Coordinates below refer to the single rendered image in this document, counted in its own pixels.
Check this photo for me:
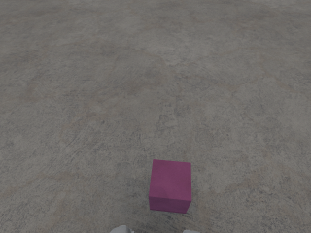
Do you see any carton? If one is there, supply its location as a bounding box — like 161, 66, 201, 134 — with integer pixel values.
148, 159, 192, 214

